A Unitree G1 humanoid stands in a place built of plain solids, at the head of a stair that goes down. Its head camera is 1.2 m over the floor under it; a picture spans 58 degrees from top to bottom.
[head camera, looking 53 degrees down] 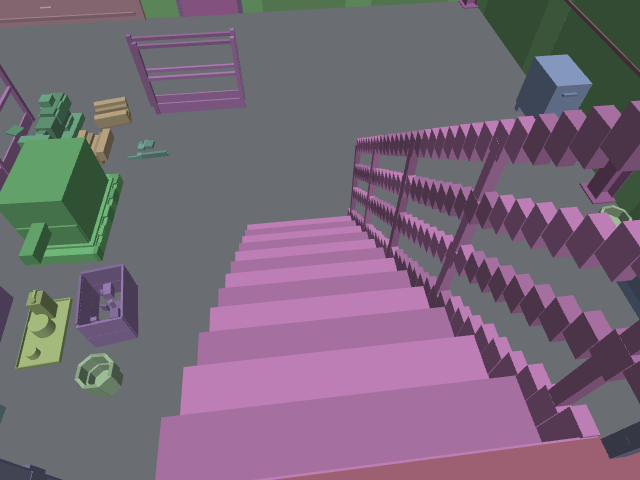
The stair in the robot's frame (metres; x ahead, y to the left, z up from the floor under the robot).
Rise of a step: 0.21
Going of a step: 0.24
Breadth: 1.20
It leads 7 degrees to the left of straight ahead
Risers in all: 13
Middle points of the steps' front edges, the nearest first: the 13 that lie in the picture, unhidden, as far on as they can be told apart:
0.20 -0.13 0.00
0.44 -0.10 -0.21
0.68 -0.07 -0.41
0.92 -0.04 -0.62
1.15 -0.02 -0.83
1.39 0.01 -1.04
1.63 0.04 -1.24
1.87 0.07 -1.45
2.11 0.10 -1.66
2.35 0.12 -1.87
2.59 0.15 -2.08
2.82 0.18 -2.28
3.06 0.21 -2.49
